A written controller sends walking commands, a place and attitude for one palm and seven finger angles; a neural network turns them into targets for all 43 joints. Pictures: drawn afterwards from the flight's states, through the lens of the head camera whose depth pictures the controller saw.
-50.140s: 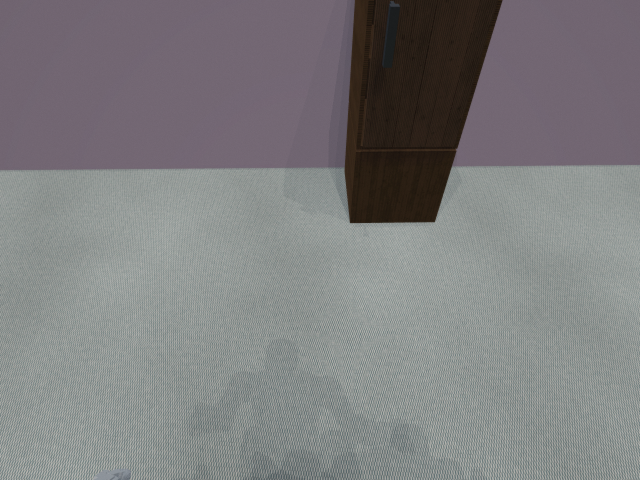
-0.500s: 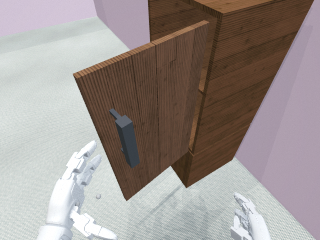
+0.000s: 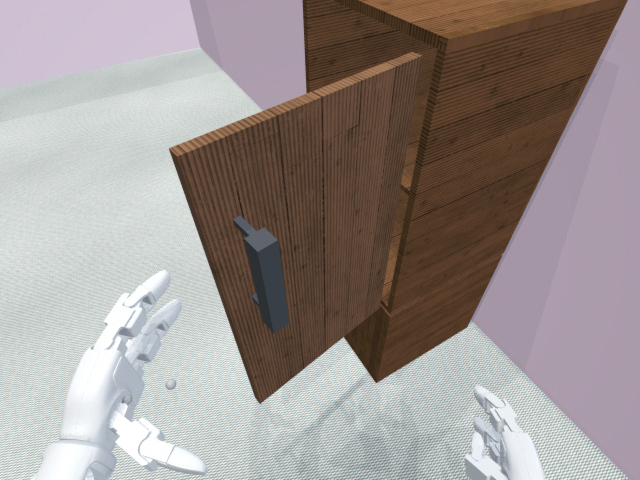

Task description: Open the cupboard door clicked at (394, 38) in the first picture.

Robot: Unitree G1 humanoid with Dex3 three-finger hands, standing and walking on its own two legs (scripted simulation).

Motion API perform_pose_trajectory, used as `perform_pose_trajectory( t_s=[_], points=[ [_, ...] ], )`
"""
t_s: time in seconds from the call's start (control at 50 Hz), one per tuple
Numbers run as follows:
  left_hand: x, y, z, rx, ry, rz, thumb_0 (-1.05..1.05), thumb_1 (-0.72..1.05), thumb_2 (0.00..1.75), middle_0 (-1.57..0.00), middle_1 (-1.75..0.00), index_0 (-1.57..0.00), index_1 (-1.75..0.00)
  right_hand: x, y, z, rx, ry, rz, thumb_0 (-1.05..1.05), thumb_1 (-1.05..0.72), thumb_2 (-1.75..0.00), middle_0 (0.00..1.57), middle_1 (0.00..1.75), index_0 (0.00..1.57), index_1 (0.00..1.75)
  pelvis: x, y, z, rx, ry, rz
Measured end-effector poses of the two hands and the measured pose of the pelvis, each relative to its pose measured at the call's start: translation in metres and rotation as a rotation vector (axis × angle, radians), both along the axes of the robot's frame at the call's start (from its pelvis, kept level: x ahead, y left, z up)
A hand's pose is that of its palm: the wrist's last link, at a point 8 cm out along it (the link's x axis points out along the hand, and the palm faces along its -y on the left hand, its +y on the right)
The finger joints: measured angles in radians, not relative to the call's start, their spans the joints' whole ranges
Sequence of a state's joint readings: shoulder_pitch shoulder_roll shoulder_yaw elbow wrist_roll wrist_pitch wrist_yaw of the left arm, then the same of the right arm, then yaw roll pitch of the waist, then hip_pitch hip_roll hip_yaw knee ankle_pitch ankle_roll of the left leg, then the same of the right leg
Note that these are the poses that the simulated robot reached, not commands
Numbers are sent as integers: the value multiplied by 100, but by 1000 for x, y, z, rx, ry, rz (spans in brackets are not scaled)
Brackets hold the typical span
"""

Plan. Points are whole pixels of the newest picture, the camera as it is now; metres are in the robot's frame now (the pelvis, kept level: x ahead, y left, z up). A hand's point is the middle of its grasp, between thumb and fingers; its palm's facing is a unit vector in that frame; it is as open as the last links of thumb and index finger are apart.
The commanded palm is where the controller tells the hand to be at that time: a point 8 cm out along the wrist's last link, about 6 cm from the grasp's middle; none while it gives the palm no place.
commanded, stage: draw the hand back to the body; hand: left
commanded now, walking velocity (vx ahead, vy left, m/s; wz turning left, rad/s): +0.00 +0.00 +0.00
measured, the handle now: (259, 275) +0.34 +0.11 +0.09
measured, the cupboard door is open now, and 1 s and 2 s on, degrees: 100 100 100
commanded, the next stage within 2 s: step back with the hand held close in 1.28 s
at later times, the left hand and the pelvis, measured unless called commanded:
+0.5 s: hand (98, 361) +0.20 +0.23 +0.14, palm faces +0.31 -0.88 -0.35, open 13.9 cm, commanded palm +0.16 +0.27 +0.17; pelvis +0.01 +0.01 +0.03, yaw -1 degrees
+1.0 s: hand (44, 316) +0.21 +0.26 +0.19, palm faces +0.45 -0.80 -0.40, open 8.1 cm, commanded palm +0.16 +0.30 +0.20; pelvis +0.02 +0.00 +0.04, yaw -2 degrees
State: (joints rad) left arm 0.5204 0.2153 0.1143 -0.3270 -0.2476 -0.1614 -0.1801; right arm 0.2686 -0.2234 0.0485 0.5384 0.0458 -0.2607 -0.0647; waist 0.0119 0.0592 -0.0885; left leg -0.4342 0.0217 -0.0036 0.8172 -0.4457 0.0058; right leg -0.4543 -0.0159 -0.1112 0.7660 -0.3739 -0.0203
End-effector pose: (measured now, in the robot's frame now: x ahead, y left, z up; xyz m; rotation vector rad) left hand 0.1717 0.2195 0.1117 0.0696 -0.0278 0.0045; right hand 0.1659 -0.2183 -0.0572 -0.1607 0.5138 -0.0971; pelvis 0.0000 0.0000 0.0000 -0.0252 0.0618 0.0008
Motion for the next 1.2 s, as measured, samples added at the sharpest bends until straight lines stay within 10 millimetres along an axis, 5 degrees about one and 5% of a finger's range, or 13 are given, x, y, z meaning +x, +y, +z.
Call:
perform_pose_trajectory(
  t_s=[0.22, 0.28, 0.46, 0.94, 1.2],
  points=[
    [-3, 17, 18, 14, -2, 15, -2, -47, 31, -15, -30, -15, -30, 10, 9, 12, -8, -36, 30, 2, -90, -90, 21, 30, 20, 30, 4, 7, 8, -4, -32, 5],
    [-5, 25, 27, 145, 5, 103, -2, -41, 34, -16, -30, -15, -30, 13, 11, 16, -23, -27, 30, 2, -90, -90, 21, 30, 20, 30, 6, 7, 12, 0, -53, -4],
    [-13, 44, 44, 284, 9, 300, -1, -16, 45, -17, -30, -16, -30, 16, 16, 18, -34, 48, 43, 2, -90, -90, 20, 30, 20, 30, 11, 10, 26, 6, -100, -10],
    [0, 76, 94, 391, -129, 432, 0, 67, 80, -20, -30, -20, -30, 23, 0, 16, -38, 130, 21, 2, -90, -90, 20, 30, 20, 30, 18, 3, 36, 11, -143, -27],
    [-4, 69, 87, 366, -109, 423, 1, 87, 89, -21, -30, -21, -30, 14, -9, 16, -46, 143, 10, 2, -90, -90, 20, 30, 20, 30, 12, -3, 37, 10, -153, -30]
  ],
)
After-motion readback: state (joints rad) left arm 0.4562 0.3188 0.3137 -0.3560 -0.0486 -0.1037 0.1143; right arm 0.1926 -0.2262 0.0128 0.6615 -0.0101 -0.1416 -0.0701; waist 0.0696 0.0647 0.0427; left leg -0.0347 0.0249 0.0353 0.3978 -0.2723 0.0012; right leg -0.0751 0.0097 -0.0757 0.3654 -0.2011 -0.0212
